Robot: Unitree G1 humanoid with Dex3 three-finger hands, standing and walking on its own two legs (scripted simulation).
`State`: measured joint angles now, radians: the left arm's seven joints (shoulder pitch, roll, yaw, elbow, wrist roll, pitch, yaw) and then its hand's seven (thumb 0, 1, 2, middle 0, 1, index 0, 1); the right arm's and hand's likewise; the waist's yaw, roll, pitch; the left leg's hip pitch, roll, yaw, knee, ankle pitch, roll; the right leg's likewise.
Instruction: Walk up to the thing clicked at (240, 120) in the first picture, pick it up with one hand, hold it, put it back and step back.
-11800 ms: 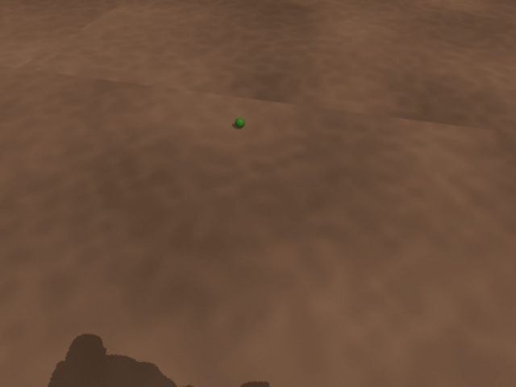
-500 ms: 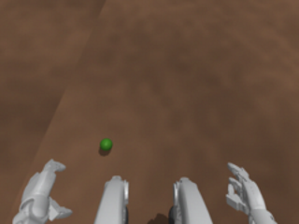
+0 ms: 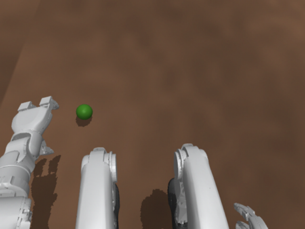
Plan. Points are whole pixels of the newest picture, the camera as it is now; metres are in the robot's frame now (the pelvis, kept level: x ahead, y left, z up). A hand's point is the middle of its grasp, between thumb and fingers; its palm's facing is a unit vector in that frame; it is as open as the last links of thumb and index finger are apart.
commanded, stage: rise first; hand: left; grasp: from above
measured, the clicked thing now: (84, 111) +0.51 +0.26 -0.38
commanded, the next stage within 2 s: approach in 1.18 s
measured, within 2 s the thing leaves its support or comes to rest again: neither
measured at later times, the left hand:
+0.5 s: hand (58, 120) +0.43 +0.29 -0.22, palm faces -0.45 -0.04 -0.89, open 14.1 cm
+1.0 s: hand (65, 116) +0.45 +0.28 -0.25, palm faces -0.46 -0.06 -0.89, open 14.1 cm
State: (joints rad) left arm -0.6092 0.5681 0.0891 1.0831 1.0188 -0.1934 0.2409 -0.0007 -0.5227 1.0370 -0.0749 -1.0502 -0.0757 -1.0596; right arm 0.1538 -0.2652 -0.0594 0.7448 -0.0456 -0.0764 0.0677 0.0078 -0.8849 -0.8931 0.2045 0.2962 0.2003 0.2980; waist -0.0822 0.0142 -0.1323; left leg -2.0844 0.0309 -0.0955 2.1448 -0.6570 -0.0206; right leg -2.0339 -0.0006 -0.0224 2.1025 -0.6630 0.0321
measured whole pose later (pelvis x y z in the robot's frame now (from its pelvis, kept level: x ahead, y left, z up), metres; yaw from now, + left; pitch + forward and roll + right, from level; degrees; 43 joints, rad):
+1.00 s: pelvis +0.01 +0.00 -0.07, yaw -3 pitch +35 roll -7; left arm -0.89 0.70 0.11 1.41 1.25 -0.22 0.42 0.00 -0.53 1.02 -0.09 -1.00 -0.09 -1.01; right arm 0.14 -0.27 0.02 0.77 -0.14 -0.05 0.13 0.00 -0.91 -0.90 0.20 0.30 0.20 0.30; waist -0.20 -0.01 -0.05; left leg -2.31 0.02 -0.14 2.39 -0.70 -0.02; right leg -2.24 0.02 -0.04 2.32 -0.69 0.05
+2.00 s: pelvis +0.01 +0.00 -0.08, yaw -5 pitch +34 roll -8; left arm -0.98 0.76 0.07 1.47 1.16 -0.14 0.30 0.00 -0.51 0.97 -0.08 -1.05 -0.09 -1.05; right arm 0.20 -0.28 0.11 0.71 -0.14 -0.03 0.16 0.00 -0.91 -0.89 0.21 0.30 0.20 0.30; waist -0.27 0.01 0.01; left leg -2.32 0.03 -0.17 2.42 -0.69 -0.02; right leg -2.25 0.03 -0.06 2.33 -0.68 0.06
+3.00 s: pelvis +0.01 +0.01 -0.11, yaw -8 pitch +30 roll -12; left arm -1.06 0.90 0.12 1.72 1.28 -0.20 0.59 0.00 -0.51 0.99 -0.09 -0.97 -0.08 -0.98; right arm 0.13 -0.31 0.22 0.70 -0.25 -0.18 0.22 0.00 -0.90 -0.89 0.20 0.30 0.20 0.30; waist -0.37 -0.09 0.10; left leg -2.36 0.02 -0.23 2.53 -0.72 -0.02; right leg -2.26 0.05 -0.11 2.39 -0.68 0.07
